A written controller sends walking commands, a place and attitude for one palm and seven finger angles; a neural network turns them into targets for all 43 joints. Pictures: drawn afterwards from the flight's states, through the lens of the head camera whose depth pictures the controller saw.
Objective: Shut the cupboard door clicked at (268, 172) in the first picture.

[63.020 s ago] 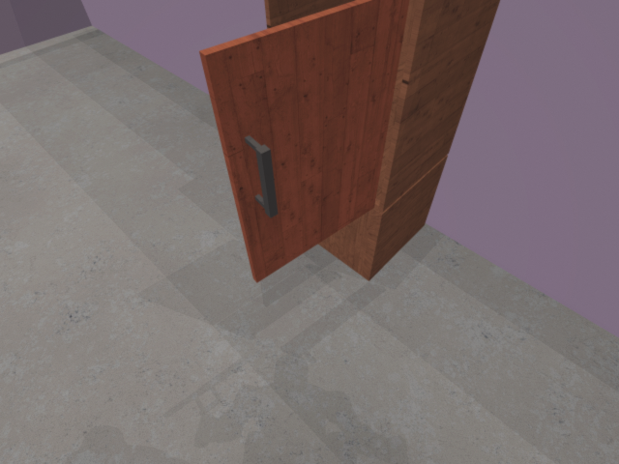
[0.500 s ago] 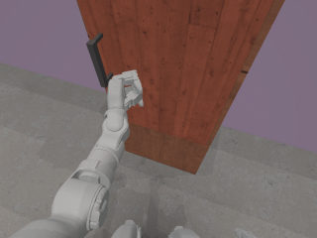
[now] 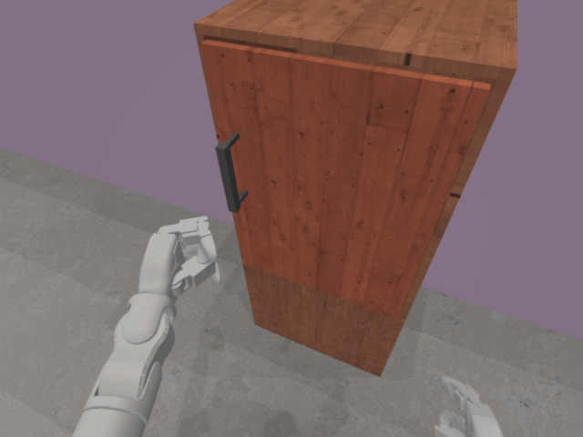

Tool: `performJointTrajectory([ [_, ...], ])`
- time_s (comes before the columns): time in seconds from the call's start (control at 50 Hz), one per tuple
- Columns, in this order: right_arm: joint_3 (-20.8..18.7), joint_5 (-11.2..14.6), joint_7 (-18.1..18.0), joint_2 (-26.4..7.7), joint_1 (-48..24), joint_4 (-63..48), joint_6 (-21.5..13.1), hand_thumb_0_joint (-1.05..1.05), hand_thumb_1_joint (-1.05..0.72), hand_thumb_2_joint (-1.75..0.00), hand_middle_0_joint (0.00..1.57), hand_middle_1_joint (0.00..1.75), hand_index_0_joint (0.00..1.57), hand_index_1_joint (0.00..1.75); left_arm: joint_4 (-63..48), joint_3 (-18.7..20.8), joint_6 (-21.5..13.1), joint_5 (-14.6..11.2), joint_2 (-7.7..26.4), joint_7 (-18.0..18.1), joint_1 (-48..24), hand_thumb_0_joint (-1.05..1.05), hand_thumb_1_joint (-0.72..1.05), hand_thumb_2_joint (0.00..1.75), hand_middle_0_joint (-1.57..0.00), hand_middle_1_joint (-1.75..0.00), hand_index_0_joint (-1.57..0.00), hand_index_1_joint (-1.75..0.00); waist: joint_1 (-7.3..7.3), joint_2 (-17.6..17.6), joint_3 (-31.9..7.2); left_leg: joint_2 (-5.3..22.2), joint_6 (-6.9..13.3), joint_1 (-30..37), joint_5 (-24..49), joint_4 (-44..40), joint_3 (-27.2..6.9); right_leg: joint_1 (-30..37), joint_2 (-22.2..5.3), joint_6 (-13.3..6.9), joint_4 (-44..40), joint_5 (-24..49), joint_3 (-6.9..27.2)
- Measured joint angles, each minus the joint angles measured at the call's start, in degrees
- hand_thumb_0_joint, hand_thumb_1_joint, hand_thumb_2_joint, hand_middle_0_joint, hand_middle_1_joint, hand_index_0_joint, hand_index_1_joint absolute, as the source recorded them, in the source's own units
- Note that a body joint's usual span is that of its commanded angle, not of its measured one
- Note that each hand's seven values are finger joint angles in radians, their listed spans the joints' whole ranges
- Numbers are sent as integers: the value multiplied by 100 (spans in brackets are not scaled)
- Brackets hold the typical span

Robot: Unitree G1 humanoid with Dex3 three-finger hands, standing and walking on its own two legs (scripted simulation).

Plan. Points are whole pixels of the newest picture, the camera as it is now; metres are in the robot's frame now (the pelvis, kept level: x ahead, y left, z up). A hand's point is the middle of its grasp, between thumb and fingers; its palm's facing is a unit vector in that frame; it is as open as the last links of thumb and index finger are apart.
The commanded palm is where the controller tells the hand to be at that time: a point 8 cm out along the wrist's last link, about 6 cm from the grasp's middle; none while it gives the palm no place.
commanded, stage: draw the hand back to the body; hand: left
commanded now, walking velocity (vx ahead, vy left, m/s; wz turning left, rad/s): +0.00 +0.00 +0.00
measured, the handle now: (234, 174) +0.59 +0.14 +0.03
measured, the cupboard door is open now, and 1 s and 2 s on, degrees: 0 0 0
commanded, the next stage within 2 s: step back with the hand held close in 1.00 s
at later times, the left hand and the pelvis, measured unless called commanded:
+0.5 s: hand (48, 306) +0.22 +0.26 +0.16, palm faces +0.33 -0.88 -0.34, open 5.2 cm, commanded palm +0.17 +0.31 +0.19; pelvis +0.01 +0.03 +0.03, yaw +1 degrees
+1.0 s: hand out of the picture +0.18 +0.28 +0.18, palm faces +0.44 -0.81 -0.38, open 7.4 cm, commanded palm +0.13 +0.32 +0.20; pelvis +0.00 +0.02 +0.03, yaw +1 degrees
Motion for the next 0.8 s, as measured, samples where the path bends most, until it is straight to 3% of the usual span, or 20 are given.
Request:
performJointTrajectory([
  [0.12,178,-13,-188,151,-415,-145,79,1,-90,-90,19,30,20,30,-849,-106,438,227,316,113,651,2,89,90,-111,-128,-111,-129,174,12,214,-81,52,756,336,-761,-62,800,-68,54,-831,363,-13],
  [0.3,390,-133,-151,277,-478,-105,-13,1,-90,-90,20,30,20,30,-1925,332,784,289,499,249,1532,2,89,90,-87,-103,-88,-103,362,96,403,-194,134,1461,625,-1464,-103,1541,-169,134,-1589,670,-14],
  [0.46,347,-197,-102,261,-235,138,-112,1,-90,-90,20,30,20,30,-2676,1023,784,287,770,315,2343,2,89,90,-66,-79,-66,-80,402,144,431,-236,175,1677,702,-1678,-98,1769,-210,181,-1831,761,3],
  [0.66,114,-157,-135,87,-12,378,-390,1,-90,-90,20,30,20,30,-3175,2039,546,222,1137,426,3166,2,89,90,-38,-49,-39,-50,426,196,397,-218,178,1675,691,-1645,-87,1788,-195,191,-1851,785,13],
  [0.8,28,-164,-179,0,-34,448,-560,1,-90,-90,20,30,20,30,-3038,2024,459,265,918,504,3060,2,89,90,-26,-36,-26,-36,470,206,433,-238,179,1661,739,-1644,-122,1751,-213,189,-1773,774,-31],
])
